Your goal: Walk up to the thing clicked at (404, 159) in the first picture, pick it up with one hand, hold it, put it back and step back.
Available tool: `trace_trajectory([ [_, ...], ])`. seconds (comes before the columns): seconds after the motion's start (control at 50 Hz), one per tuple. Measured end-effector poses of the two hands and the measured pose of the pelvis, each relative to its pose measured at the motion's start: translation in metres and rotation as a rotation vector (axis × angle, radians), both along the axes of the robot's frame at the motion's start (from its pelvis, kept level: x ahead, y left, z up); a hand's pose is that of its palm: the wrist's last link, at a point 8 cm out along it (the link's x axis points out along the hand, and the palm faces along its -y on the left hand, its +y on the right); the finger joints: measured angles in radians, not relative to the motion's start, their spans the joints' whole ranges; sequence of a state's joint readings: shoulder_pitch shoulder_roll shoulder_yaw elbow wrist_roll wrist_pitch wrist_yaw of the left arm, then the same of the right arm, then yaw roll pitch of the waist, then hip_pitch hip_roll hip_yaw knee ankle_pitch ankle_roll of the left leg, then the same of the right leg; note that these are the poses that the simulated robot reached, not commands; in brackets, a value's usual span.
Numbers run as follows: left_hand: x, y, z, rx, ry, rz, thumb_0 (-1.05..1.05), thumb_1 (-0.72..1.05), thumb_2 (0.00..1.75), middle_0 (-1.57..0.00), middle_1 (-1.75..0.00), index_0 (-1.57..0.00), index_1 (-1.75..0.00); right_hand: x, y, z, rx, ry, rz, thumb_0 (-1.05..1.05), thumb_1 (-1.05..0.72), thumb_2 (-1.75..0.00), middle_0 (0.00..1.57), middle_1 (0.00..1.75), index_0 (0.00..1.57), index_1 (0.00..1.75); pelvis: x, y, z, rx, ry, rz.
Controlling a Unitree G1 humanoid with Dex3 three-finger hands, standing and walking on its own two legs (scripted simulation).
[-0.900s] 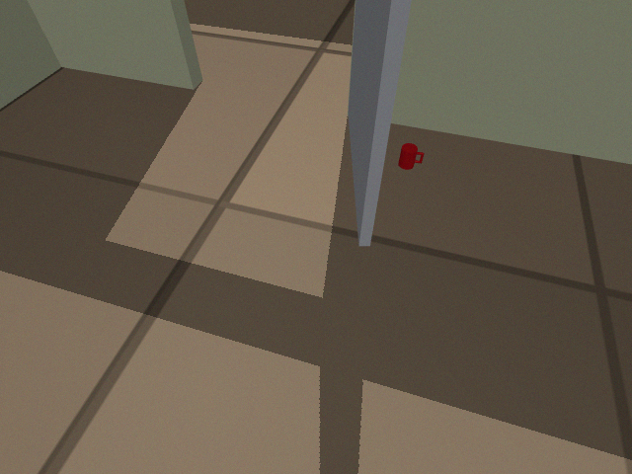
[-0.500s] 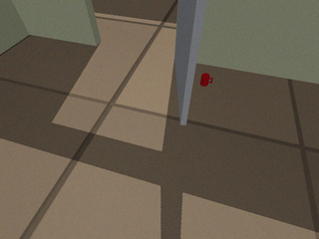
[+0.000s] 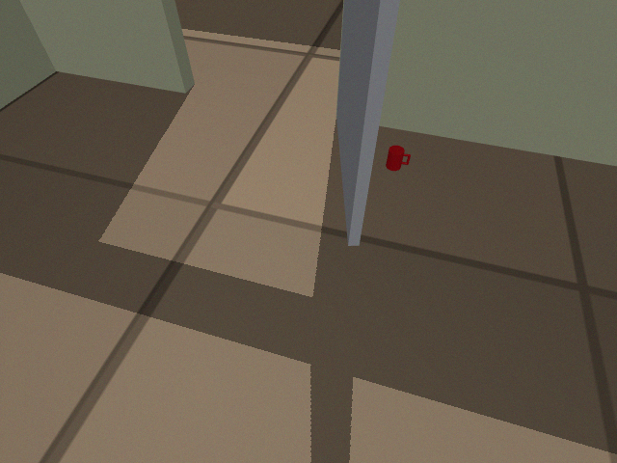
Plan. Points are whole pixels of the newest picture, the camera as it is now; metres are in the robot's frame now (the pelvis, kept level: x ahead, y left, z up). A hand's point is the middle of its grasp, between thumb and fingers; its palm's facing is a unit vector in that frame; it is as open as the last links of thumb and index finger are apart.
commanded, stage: stand
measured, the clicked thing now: (398, 158) +1.56 -0.45 -0.73
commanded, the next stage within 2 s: walk up in 0.22 s
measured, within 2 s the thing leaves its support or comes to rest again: neither
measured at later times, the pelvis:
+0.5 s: pelvis -0.02 +0.06 -0.02, yaw -19 degrees
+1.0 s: pelvis -0.02 +0.05 -0.02, yaw -45 degrees
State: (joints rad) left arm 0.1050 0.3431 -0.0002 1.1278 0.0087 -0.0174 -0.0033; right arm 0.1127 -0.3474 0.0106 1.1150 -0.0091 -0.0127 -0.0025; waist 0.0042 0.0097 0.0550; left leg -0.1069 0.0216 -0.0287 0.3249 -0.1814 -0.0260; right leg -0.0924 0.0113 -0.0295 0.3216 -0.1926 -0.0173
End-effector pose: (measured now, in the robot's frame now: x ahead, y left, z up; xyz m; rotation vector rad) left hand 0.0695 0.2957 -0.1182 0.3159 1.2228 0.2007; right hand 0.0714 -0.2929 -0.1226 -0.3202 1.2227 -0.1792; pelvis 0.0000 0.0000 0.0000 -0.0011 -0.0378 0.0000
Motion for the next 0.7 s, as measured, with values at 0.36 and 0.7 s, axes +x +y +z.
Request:
trace_trajectory([
  [0.36, 0.001, 0.019, -0.001, 0.038, 0.065, -0.162, 0.0, 0.9, 0.9, -0.2, -0.3, -0.21, -0.3, -0.001, -0.009, 0.01, -0.024, -0.139, -0.142, 0.01, -0.91, -0.9, 0.21, 0.3, 0.2, 0.3, -0.014, 0.023, -0.007, 0.003, 0.026, -0.192],
  [0.7, 0.149, 0.024, 0.012, 0.024, -0.048, -0.615, 0.01, 0.91, 0.9, -0.2, -0.3, -0.2, -0.3, -0.164, 0.051, 0.035, -0.115, -0.113, -0.508, 0.01, -0.9, -0.9, 0.21, 0.3, 0.2, 0.3, -0.018, 0.079, -0.005, -0.018, 0.023, -0.529],
])
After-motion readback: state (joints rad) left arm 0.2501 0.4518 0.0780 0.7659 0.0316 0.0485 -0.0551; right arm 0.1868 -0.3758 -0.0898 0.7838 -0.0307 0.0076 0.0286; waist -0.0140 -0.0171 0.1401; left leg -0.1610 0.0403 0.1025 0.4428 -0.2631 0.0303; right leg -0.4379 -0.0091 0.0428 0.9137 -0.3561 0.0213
